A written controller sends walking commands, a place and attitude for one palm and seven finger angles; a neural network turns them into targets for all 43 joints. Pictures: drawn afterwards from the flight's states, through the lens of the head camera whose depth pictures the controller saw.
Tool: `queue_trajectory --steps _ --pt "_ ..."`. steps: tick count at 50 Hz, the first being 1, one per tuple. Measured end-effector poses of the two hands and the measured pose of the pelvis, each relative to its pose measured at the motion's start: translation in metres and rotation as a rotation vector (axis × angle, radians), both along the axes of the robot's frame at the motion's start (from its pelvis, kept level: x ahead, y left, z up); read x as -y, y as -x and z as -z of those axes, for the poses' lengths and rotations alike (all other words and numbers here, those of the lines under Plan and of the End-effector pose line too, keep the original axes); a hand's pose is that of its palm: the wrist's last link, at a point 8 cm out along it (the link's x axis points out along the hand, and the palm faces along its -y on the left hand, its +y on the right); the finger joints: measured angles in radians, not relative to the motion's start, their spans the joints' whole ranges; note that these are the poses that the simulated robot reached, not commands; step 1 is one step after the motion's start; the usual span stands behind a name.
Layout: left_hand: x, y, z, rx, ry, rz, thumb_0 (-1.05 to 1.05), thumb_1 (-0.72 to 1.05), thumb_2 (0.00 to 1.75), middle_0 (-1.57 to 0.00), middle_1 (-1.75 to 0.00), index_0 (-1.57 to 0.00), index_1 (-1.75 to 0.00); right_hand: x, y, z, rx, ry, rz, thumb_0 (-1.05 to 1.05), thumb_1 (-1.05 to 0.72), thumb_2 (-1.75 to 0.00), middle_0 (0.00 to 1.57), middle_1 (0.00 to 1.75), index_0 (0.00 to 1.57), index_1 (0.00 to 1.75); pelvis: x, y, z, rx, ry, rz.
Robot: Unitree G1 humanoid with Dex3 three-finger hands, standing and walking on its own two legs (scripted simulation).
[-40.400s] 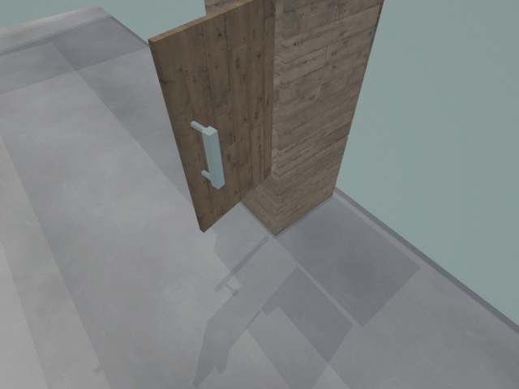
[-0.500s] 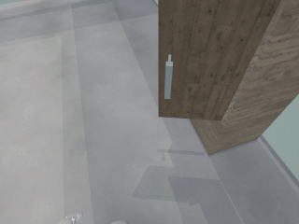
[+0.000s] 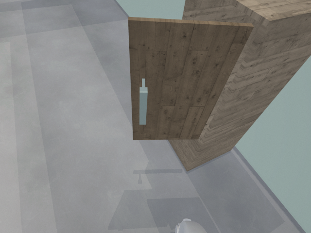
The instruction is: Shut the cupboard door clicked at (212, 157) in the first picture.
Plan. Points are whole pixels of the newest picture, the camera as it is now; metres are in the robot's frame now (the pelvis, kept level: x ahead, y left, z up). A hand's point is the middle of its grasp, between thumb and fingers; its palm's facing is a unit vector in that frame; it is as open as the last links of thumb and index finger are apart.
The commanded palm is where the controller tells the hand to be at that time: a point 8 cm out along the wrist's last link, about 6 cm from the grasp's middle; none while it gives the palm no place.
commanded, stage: take the last steps up to it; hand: left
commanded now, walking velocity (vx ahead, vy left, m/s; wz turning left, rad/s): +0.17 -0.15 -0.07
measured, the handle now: (142, 102) +0.54 +0.06 -0.04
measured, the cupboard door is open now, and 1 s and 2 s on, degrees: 67 67 67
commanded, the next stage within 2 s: come to a stop and stand still in 0.04 s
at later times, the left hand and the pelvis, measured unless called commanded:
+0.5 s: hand (113, 222) +0.17 +0.12 -0.18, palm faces +0.04 -0.98 -0.22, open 7.3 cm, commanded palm none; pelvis +0.10 -0.06 -0.01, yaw +0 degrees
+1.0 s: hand out of the picture +0.11 +0.15 -0.18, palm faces -0.01 -0.98 -0.20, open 7.4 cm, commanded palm none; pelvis +0.07 -0.04 +0.00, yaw -1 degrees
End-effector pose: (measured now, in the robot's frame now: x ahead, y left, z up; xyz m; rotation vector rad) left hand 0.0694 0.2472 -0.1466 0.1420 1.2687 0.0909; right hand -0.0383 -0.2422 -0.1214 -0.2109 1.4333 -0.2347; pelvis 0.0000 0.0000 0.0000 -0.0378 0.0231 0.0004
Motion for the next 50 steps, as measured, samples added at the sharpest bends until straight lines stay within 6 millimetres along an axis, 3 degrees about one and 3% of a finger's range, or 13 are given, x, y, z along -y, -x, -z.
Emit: queue_trajectory --steps 5,9,15,21,25,29,33,40,45,50 --pt "0.034 -0.064 0.002 0.036 -0.023 0.073 0.00 0.91 0.90 -0.19 -0.30 -0.19 -0.30 0.027 0.005 0.016 -0.096 -0.030 0.087 0.00 -0.90 -0.90 0.20 0.30 0.20 0.30 0.030 -0.034 0.012 -0.003 -0.016 0.024" --pt "0.061 -0.099 0.007 0.095 -0.053 0.080 0.00 0.91 0.90 -0.19 -0.30 -0.19 -0.30 0.056 -0.018 0.036 -0.141 -0.047 0.107 0.01 -0.90 -0.90 0.20 0.30 0.20 0.30 0.055 -0.059 0.024 0.004 -0.021 0.026" --pt "0.092 -0.101 -0.003 0.046 -0.054 0.051 0.00 0.91 0.90 -0.19 -0.30 -0.19 -0.30 0.076 -0.111 0.031 0.017 -0.044 0.050 0.01 -0.91 -0.90 0.20 0.30 0.19 0.29 0.068 -0.082 0.009 0.000 -0.032 0.024" --pt "0.091 -0.103 -0.005 0.046 -0.061 -0.008 0.00 0.92 0.90 -0.20 -0.30 -0.20 -0.30 0.067 -0.194 0.025 0.161 -0.074 -0.023 0.00 -0.91 -0.90 0.19 0.30 0.19 0.29 0.070 -0.097 0.006 0.005 -0.031 0.017" --pt "0.078 -0.096 -0.002 0.041 -0.063 -0.046 0.00 0.92 0.90 -0.20 -0.30 -0.20 -0.30 0.054 -0.232 0.018 0.230 -0.076 -0.069 0.00 -0.91 -0.90 0.20 0.30 0.19 0.29 0.063 -0.100 0.007 0.011 -0.028 0.008" --pt "0.057 -0.085 0.008 0.019 -0.059 -0.073 0.00 0.91 0.90 -0.20 -0.30 -0.20 -0.30 0.040 -0.252 0.011 0.278 -0.056 -0.105 0.00 -0.91 -0.90 0.20 0.30 0.19 0.29 0.049 -0.101 0.011 0.013 -0.020 0.000" --pt "0.036 -0.072 0.016 -0.020 -0.061 -0.090 0.00 0.91 0.90 -0.20 -0.30 -0.20 -0.30 0.027 -0.249 0.006 0.279 -0.026 -0.137 0.00 -0.91 -0.90 0.20 0.30 0.19 0.29 0.036 -0.099 0.013 0.020 -0.015 0.002" --pt "0.020 -0.045 0.009 -0.088 -0.063 -0.079 0.00 0.91 0.90 -0.19 -0.30 -0.19 -0.30 0.017 -0.212 0.000 0.227 -0.005 -0.110 0.00 -0.90 -0.90 0.20 0.30 0.20 0.30 0.027 -0.091 0.003 0.015 -0.003 0.016" --pt "0.025 -0.034 0.006 -0.122 -0.054 -0.049 0.00 0.91 0.90 -0.19 -0.30 -0.19 -0.30 0.019 -0.172 0.002 0.173 -0.013 -0.048 0.00 -0.90 -0.90 0.20 0.30 0.20 0.30 0.029 -0.082 -0.001 0.014 0.002 0.025" --pt "0.044 -0.036 0.004 -0.095 -0.046 -0.018 0.00 0.91 0.90 -0.19 -0.30 -0.19 -0.30 0.036 -0.122 0.009 0.095 -0.019 0.016 0.00 -0.91 -0.90 0.20 0.30 0.20 0.30 0.040 -0.071 0.000 0.017 -0.003 0.025"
